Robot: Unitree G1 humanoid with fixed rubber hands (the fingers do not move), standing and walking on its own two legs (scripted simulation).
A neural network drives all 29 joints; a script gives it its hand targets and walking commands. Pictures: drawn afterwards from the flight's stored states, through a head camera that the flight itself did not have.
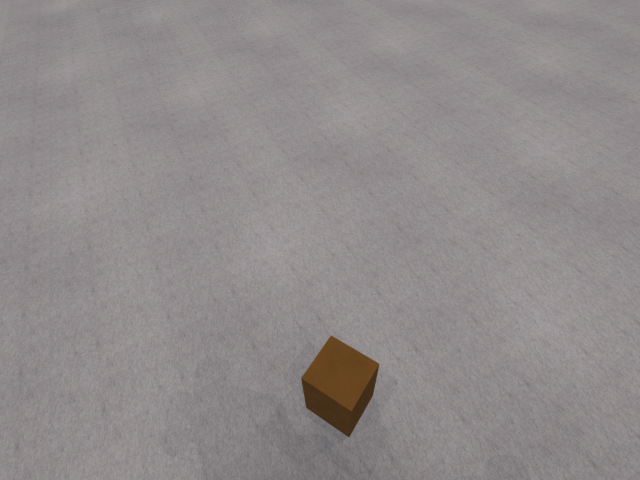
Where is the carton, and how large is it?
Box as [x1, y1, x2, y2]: [301, 336, 378, 436]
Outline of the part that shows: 330,336 301,378 305,402 307,408 349,436 372,395 378,363 334,337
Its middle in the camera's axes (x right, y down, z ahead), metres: +0.06 +0.42 +1.12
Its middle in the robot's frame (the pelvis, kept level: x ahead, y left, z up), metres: +0.48 -0.04 -0.65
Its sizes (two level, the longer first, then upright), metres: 0.153 0.146 0.238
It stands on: the floor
